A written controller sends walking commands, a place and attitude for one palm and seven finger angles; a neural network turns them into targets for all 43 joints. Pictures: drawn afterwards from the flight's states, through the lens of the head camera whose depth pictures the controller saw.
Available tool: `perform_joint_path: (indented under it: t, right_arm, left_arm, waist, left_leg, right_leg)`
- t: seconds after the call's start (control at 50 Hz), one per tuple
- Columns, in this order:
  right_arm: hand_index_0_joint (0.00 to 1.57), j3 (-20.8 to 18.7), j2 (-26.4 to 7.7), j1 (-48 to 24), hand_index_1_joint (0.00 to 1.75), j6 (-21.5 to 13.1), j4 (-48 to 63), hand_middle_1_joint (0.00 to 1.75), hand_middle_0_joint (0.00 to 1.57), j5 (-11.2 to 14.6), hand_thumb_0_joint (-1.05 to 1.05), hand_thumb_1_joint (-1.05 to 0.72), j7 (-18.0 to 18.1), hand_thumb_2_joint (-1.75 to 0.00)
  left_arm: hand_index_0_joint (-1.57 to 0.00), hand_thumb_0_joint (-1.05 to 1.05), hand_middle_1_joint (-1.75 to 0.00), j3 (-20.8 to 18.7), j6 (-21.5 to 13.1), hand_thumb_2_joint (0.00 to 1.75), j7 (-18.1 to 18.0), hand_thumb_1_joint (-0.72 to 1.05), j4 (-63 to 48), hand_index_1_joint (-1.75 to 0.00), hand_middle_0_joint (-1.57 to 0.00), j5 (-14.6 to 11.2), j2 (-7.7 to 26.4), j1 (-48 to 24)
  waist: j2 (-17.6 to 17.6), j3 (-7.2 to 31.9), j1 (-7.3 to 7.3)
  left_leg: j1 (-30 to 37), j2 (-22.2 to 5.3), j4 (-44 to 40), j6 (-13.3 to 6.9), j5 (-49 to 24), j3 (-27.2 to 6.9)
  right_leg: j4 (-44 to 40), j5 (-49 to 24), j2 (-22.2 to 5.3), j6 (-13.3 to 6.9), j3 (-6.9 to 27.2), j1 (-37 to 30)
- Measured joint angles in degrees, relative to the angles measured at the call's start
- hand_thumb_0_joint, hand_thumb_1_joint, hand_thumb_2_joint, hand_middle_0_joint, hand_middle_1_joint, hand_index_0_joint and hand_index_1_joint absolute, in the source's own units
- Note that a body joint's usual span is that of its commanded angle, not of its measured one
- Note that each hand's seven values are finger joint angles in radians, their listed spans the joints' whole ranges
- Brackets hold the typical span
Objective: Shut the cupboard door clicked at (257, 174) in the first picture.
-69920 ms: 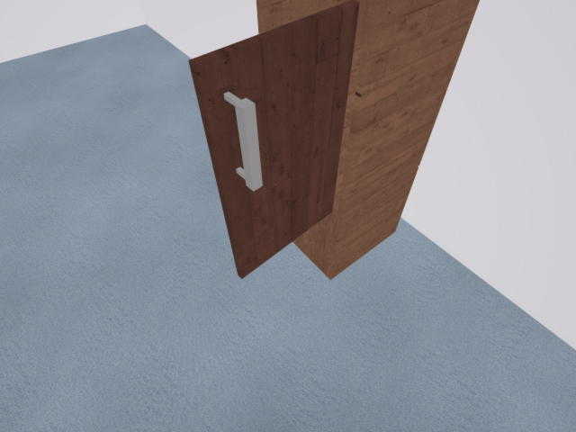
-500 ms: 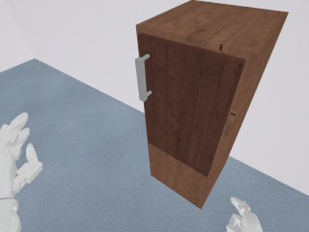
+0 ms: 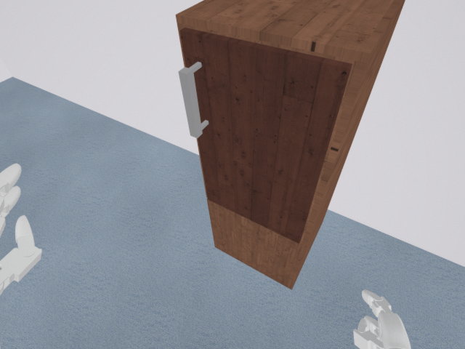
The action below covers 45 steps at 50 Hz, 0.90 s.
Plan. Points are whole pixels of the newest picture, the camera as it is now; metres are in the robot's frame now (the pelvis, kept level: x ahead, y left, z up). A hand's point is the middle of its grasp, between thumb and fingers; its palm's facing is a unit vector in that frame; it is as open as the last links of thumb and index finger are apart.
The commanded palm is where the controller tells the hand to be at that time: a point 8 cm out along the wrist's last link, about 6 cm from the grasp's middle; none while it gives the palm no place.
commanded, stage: step back with the hand held close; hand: left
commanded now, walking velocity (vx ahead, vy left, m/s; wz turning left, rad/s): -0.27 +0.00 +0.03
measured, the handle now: (196, 101) +0.62 +0.13 +0.10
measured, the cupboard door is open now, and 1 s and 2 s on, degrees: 0 0 0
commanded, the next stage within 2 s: stop stepping back and stand still in 1.00 s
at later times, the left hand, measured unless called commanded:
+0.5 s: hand out of the picture +0.10 +0.28 +0.16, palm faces +0.52 -0.74 -0.42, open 7.4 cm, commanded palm +0.05 +0.31 +0.18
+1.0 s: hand out of the picture +0.03 +0.28 +0.17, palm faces +0.46 -0.79 -0.42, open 7.4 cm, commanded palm -0.03 +0.32 +0.18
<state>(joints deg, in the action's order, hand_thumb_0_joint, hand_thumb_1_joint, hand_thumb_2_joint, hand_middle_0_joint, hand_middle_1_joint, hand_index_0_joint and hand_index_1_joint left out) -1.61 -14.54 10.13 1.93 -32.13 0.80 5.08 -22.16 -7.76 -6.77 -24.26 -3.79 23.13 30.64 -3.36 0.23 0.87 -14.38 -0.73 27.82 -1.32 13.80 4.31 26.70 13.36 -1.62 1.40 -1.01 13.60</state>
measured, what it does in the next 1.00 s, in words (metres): walks backwards: right foot, then left foot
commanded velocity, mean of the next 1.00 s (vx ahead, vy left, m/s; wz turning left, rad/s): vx -0.34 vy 0.00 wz -0.02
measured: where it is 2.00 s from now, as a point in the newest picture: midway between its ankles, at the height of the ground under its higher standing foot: outside the picture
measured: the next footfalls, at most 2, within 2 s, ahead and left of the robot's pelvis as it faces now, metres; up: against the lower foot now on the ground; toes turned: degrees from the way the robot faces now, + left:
right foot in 0.72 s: -0.09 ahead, -0.13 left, +0.00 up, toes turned +8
left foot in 0.98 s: -0.02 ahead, +0.11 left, +0.00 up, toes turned +4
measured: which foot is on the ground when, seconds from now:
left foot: down 0.00-0.86, up 0.88-0.96, down 0.98-1.00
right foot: down 0.00-0.62, up 0.64-0.70, down 0.72-1.00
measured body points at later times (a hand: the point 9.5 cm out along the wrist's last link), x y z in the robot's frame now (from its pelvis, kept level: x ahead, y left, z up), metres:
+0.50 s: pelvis -0.08 +0.01 -0.02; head -0.08 +0.02 +0.43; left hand +0.07 +0.32 +0.18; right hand +0.09 -0.23 -0.10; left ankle +0.01 +0.10 -0.74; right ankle +0.01 -0.13 -0.74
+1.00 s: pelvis -0.15 +0.02 -0.01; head -0.15 +0.04 +0.44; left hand +0.00 +0.32 +0.19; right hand +0.04 -0.22 -0.08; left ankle -0.06 +0.11 -0.74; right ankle -0.13 -0.13 -0.74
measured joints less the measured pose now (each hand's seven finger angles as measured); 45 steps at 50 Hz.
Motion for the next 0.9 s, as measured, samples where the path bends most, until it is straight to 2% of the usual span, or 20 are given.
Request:
perform_joint_path:
  t: [0.16,0.26,0.34,0.42,0.52,0.62,0.68,0.72,0.76,0.8,0.84,0.9]
  right_arm:
    - [0.2,0.81,1.06,0.9,0.3,0.05,1.58,0.3,0.2,0.16,0.01,-0.91,0.1,-0.9]
    - [0.2,1.3,1.49,2.61,0.3,-1.53,1.55,0.3,0.2,0.03,0.01,-0.91,0.12,-0.9]
    - [0.21,1.5,1.92,3.91,0.3,-3.2,0.79,0.3,0.2,-0.16,0.01,-0.91,0.06,-0.9]
    - [0.21,1.58,2.1,4.35,0.3,-4.48,-0.43,0.3,0.2,-0.43,0.01,-0.9,-0.27,-0.9]
    - [0.21,1.44,2.01,4.07,0.3,-5.59,-2.22,0.3,0.2,-1.13,0.01,-0.9,-0.78,-0.9]
    - [0.21,1.38,2.02,3.13,0.3,-5.97,-2.34,0.3,0.2,-1.16,0.01,-0.91,-0.86,-0.9]
    - [0.21,1.09,2.34,3.3,0.3,-6.84,-1.69,0.3,0.2,-1.13,0.01,-0.91,-0.62,-0.9]
    - [0.21,0.93,2.83,3.81,0.3,-7.24,-1.92,0.3,0.2,-1.15,0.01,-0.9,-0.66,-0.9]
    - [0.21,0.97,3.08,3.94,0.3,-7.5,-2.16,0.3,0.2,-1.33,0.01,-0.9,-0.79,-0.9]
    - [0.21,1.0,3.15,2.87,0.3,-7.95,-2.7,0.3,0.2,-1.46,0.01,-0.9,-1.14,-0.9]
    - [0.21,0.86,3.1,1.21,0.3,-8.09,-3.86,0.3,0.2,-1.34,0.01,-0.9,-1.32,-0.9]
    - [0.21,0.84,3.2,0.46,0.3,-7.59,-5.0,0.3,0.2,-1.32,0.01,-0.91,-1.34,-0.9]
  left_arm:
    - [-0.21,0.01,-0.3,-1.18,-1.28,0.9,-1.02,0.89,-1.68,-0.3,-0.21,0.28,1.28,0.68]
    - [-0.21,0.01,-0.3,-1.85,-3.2,0.9,-1.57,0.89,-2.4,-0.3,-0.21,1.34,0.73,0.71]
    - [-0.21,0.01,-0.3,-2.83,-4.51,0.9,-1.86,0.88,-2.39,-0.3,-0.21,2.18,0.41,-0.32]
    - [-0.21,0.01,-0.3,-3.59,-5.55,0.9,-1.99,0.89,-2.79,-0.3,-0.21,2.56,-0.51,-0.93]
    - [-0.21,0.01,-0.3,-2.47,-6.65,0.9,-2.62,0.89,-3.8,-0.3,-0.21,2.47,-2.04,-2.11]
    - [-0.21,0.01,-0.3,-2.54,-7.9,0.9,-3.01,0.88,-4.51,-0.3,-0.21,2.38,-0.68,-2.36]
    - [-0.21,0.01,-0.3,-3.95,-8.38,0.9,-2.53,0.88,-4.87,-0.3,-0.21,2.48,1.42,-2.08]
    - [-0.21,0.01,-0.3,-5.17,-9.06,0.9,-1.94,0.88,-4.58,-0.3,-0.21,2.63,2.75,-1.47]
    - [-0.21,0.01,-0.3,-6.37,-9.65,0.9,-1.5,0.88,-4.2,-0.3,-0.21,2.53,3.02,-0.69]
    - [-0.21,0.01,-0.3,-7.04,-10.0,0.9,-1.34,0.88,-4.27,-0.3,-0.21,1.76,2.43,-0.23]
    - [-0.21,0.01,-0.3,-5.66,-10.08,0.9,-1.42,0.89,-4.35,-0.3,-0.21,1.04,0.96,-0.55]
    - [-0.21,0.01,-0.3,-2.41,-9.45,0.9,-1.55,0.89,-5.37,-0.3,-0.21,1.15,0.06,-0.35]
  waist:
    - [1.75,0.04,-0.71]
    - [2.41,-0.03,-0.73]
    - [2.83,-0.59,-0.85]
    - [2.63,-0.97,-0.17]
    - [2.96,-0.59,0.27]
    - [3.33,-0.9,-0.95]
    - [2.4,-1.33,-2.43]
    - [2.21,-0.35,-2.82]
    - [2.03,0.9,-2.45]
    - [2.16,0.89,-1.22]
    - [1.84,-0.59,-0.3]
    - [3.03,-0.9,0.47]
  left_leg:
    - [-3.58,0.15,1.83,-0.92,-1.49,0.27]
    - [-6.4,0.24,4.24,-1.53,-1.88,-0.44]
    - [-8.47,0.68,6.81,-1.73,-1.81,-1.6]
    - [-10.21,0.3,9.9,-1.71,-0.48,-1.96]
    - [-12.03,0.52,11.31,-1.06,3.04,-2.08]
    - [-13.04,0.54,9.39,-1.61,-0.29,-2.09]
    - [-13.6,-0.34,8.3,-2.21,-6.03,-2.95]
    - [-14.81,-0.65,8.91,-2.11,-6.05,-3.56]
    - [-16.47,-1.45,8.94,-2.01,-6.03,-3.31]
    - [-17.77,-2.15,8.15,-1.39,-7.72,-2.58]
    - [-17.36,-2.62,6.5,-0.53,-8.24,-2.4]
    - [-16.62,-1.49,6.96,1.34,-2.64,-2.25]
  right_leg:
    - [1.03,-2.04,-0.22,0.54,0.3,3.23]
    - [2.69,-2.52,-0.23,0.8,-0.14,5.34]
    - [5.52,-1.86,0.53,0.87,0.82,6.94]
    - [7.91,-1.39,0.9,0.44,0.6,8.25]
    - [7.52,-2.63,0.86,0.07,0.78,9.52]
    - [6.8,-1.92,1.22,0.16,1.19,10.76]
    - [10.98,-0.26,3.43,0.14,2.09,10.51]
    - [13.76,1.45,4.9,0.19,2.65,8.17]
    - [12.97,6.19,5.85,-0.21,2.69,5.12]
    - [8.91,8.71,6.06,-1.01,3.04,3.38]
    - [7.92,6.3,6.48,-1.14,3.35,3.76]
    - [7.06,4.13,5.49,-0.74,4.14,3.68]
